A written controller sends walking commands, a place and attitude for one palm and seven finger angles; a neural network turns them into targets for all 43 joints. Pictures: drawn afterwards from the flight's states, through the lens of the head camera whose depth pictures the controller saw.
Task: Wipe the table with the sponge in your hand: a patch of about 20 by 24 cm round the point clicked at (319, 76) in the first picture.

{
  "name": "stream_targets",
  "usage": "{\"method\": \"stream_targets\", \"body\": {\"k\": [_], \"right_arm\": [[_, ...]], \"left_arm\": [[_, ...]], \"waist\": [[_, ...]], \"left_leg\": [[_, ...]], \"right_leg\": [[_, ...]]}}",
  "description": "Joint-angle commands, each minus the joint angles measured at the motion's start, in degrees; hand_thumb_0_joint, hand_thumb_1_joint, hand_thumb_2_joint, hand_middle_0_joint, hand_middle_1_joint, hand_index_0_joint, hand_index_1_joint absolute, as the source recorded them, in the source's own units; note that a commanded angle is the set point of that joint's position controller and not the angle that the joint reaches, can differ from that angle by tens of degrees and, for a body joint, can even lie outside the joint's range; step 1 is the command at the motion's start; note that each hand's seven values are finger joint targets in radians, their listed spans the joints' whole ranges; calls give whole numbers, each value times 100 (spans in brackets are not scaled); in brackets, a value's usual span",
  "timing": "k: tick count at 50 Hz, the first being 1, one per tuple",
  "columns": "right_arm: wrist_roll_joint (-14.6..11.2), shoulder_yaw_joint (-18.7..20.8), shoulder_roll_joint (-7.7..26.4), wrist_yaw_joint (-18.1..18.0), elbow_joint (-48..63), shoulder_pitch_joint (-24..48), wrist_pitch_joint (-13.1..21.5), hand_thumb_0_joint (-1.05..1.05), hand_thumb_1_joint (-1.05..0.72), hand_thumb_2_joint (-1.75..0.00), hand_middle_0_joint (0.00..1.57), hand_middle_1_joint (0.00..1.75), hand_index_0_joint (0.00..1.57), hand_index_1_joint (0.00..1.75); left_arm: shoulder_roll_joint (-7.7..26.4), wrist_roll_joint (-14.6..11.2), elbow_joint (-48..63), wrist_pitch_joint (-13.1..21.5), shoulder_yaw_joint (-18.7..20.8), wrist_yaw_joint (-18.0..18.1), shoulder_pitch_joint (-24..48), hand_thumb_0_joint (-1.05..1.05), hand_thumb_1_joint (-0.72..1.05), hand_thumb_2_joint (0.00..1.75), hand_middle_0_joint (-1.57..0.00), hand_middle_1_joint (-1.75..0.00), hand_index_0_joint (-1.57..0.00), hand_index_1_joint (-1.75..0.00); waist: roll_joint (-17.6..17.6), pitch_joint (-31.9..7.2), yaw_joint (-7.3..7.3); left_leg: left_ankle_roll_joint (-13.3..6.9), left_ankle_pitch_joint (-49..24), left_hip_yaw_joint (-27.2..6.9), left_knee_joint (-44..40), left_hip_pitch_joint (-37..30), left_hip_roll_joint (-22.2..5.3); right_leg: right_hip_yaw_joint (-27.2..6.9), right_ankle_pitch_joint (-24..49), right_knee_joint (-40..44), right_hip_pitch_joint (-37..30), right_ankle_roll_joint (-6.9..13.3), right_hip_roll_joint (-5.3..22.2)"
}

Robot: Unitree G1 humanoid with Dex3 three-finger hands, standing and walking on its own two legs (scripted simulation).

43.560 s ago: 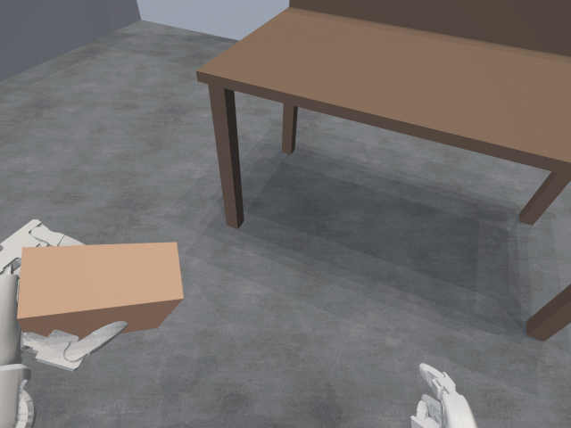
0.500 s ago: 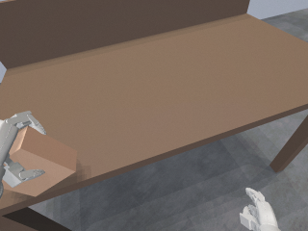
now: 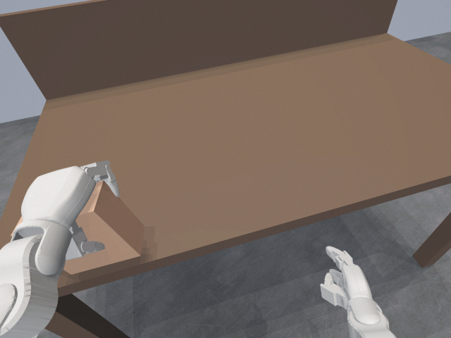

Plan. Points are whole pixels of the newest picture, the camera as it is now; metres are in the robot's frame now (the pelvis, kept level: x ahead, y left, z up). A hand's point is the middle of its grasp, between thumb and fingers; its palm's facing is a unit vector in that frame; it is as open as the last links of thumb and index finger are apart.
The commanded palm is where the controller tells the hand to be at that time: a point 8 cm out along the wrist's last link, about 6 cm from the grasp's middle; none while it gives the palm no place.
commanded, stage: turn the palm down, sponge in hand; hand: left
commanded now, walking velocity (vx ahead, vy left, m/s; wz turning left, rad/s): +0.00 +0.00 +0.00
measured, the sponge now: (94, 237) +0.22 +0.27 +0.08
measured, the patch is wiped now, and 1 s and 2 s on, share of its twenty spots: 0.00 0.00 0.00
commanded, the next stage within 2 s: move the sponge above the wiping area in 0.64 s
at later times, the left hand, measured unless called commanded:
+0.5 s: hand (61, 191) +0.25 +0.30 +0.17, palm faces +0.18 -0.03 -0.98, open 10.3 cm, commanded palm +0.20 +0.29 +0.24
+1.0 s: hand (46, 191) +0.24 +0.31 +0.18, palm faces +0.18 -0.04 -0.98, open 10.3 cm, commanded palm +0.20 +0.29 +0.23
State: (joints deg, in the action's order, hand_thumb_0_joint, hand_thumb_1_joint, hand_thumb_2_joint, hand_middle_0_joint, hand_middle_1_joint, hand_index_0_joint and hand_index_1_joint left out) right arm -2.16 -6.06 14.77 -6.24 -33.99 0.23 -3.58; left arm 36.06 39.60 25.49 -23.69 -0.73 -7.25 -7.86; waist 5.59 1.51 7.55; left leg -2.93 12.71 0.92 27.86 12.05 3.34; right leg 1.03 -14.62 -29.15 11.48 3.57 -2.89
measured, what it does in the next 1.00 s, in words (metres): stands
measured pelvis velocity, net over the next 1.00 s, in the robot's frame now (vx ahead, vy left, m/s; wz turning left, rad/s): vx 0.01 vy -0.01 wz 0.00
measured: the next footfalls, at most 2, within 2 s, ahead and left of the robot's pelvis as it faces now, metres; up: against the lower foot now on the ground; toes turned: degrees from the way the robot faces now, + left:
none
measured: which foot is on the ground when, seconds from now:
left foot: down 0.00-1.00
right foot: down 0.00-1.00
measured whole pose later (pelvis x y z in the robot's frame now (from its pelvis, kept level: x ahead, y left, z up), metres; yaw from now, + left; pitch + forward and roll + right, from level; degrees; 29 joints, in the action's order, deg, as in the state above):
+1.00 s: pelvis +0.01 -0.01 +0.01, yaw +0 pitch -4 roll +1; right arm -3.1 -5.0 15.4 -3.1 -37.5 1.2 -5.7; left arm 37.3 44.7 16.3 -28.6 4.8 -5.4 -3.2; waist 6.4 0.3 8.1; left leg -2.1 11.5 0.4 23.8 8.8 2.8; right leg 1.1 -13.2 -24.7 8.1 4.3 -3.6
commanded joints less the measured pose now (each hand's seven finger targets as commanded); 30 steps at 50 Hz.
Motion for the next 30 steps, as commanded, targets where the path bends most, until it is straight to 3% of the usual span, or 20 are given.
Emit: {"method": "stream_targets", "body": {"k": [1,2,3,6,7,8,11,12,13,15,17,18,19,20,22,23,26,27,28,30], "right_arm": [[102,281,479,124,790,1131,266,0,-90,-90,20,30,20,30],[35,243,458,164,778,1480,279,0,-90,-90,20,30,20,30],[25,274,458,193,728,1353,214,0,-90,-90,20,30,20,30],[-55,292,571,222,748,1370,78,0,-90,-90,20,30,20,30],[-127,220,498,230,832,1682,128,0,-90,-90,20,30,20,30],[-121,261,557,234,829,1519,107,0,-90,-90,20,30,20,30],[-145,288,546,226,935,1455,111,0,-90,-90,20,30,20,30],[-202,212,448,229,1050,1739,192,0,-90,-90,20,30,20,30],[-146,249,499,211,1020,1548,223,0,-90,-90,20,30,20,30],[-38,293,573,175,976,1482,206,0,-90,-90,20,30,20,30],[24,217,529,141,1025,1747,253,0,-90,-90,20,30,20,30],[90,196,449,151,934,1612,290,0,-90,-90,20,30,20,30],[130,251,507,175,784,1449,264,0,-90,-90,20,30,20,30],[134,255,507,211,754,1398,219,0,-90,-90,20,30,20,30],[58,235,464,256,733,1629,232,0,-90,-90,20,30,20,30],[55,230,424,287,690,1528,213,0,-90,-90,20,30,20,30],[-51,312,502,332,673,1484,132,0,-90,-90,20,30,20,30],[-115,257,437,324,761,1768,191,0,-90,-90,20,30,20,30],[-101,292,508,321,744,1561,158,0,-90,-90,20,30,20,30],[-128,315,543,306,823,1474,108,0,-90,-90,20,30,20,30]], "left_arm": [[2000,689,833,233,1995,860,1791,0,10,130,-120,-160,-120,-160],[2050,620,654,51,2121,940,1923,0,10,130,-120,-160,-120,-160],[1555,513,450,-86,1724,974,1958,0,10,130,-120,-160,-120,-160],[1233,329,66,-423,1360,723,1644,0,10,130,-120,-160,-120,-160],[1009,287,3,-546,1240,606,1568,0,10,130,-120,-160,-120,-160],[696,254,46,-586,868,476,1452,0,10,130,-120,-160,-120,-160],[457,357,316,-583,435,229,1400,0,10,130,-120,-160,-120,-160],[416,413,557,-583,435,227,1523,0,10,130,-120,-160,-120,-160],[517,496,670,-525,438,248,1584,0,10,130,-120,-160,-120,-160],[1155,763,1010,-355,862,296,1807,0,10,130,-120,-160,-120,-160],[1984,1028,1532,-245,1511,459,2361,0,10,130,-120,-160,-120,-160],[1861,1161,1441,-182,1398,559,2535,0,10,130,-120,-160,-120,-160],[2032,1252,1083,-116,1607,637,2352,0,10,130,-120,-160,-120,-160],[1919,1253,928,-71,1554,667,2273,0,10,130,-120,-160,-120,-160],[2098,1236,715,-136,1810,748,2315,0,10,130,-120,-160,-120,-160],[1571,1111,554,-178,1368,749,2362,0,10,130,-120,-160,-120,-160],[1102,697,158,-398,1055,564,1929,0,10,130,-120,-160,-120,-160],[912,576,18,-535,1040,478,1693,0,10,130,-120,-160,-120,-160],[626,463,33,-566,738,355,1525,0,10,130,-120,-160,-120,-160],[562,427,186,-578,564,165,1367,0,10,130,-120,-160,-120,-160]], "waist": [[353,-1479,135],[446,-1284,226],[282,-1209,128],[-82,-1003,52],[-222,-835,59],[-275,-858,-37],[-349,-923,-120],[-279,-961,-94],[-339,-1202,-99],[-146,-1575,-37],[240,-1846,126],[332,-2056,137],[316,-1911,142],[300,-1806,148],[337,-1567,237],[281,-1435,131],[58,-1148,73],[-71,-920,105],[-290,-1015,6],[-312,-986,-60]], "left_leg": [[154,-1206,-738,-576,-509,-299],[188,-1049,-763,-607,-417,-276],[204,-1139,-641,-602,-381,-292],[235,-1123,-584,-724,-330,-293],[214,-1022,-579,-732,-312,-268],[185,-1047,-501,-715,-318,-305],[144,-830,-589,-811,-440,-336],[111,-702,-608,-797,-485,-332],[88,-701,-590,-793,-515,-334],[63,-894,-679,-823,-617,-316],[7,-937,-781,-836,-552,-302],[29,-1282,-703,-745,-609,-245],[63,-1511,-763,-733,-662,-261],[95,-1670,-799,-748,-674,-274],[105,-1609,-830,-728,-647,-252],[135,-1712,-734,-715,-648,-245],[225,-1662,-726,-808,-634,-290],[202,-1519,-674,-765,-557,-264],[168,-1476,-573,-747,-531,-276],[150,-1318,-561,-805,-536,-287]], "right_leg": [[-689,556,547,-488,172,167],[-921,450,603,-490,276,124],[-667,587,610,-486,202,190],[-494,732,732,-401,78,229],[-611,641,780,-322,126,179],[-389,775,766,-340,52,224],[-265,630,792,-281,-25,248],[-473,495,768,-251,45,170],[-303,471,695,-382,-1,214],[-419,608,607,-655,39,192],[-816,639,453,-1040,163,81],[-645,752,380,-1120,175,154],[-706,847,443,-1019,217,113],[-666,912,519,-980,224,134],[-1023,905,619,-893,342,83],[-750,1028,642,-828,283,165],[-543,1107,795,-637,157,228],[-734,1091,813,-549,223,186],[-479,1208,821,-607,114,250],[-381,1086,862,-538,32,251]]}}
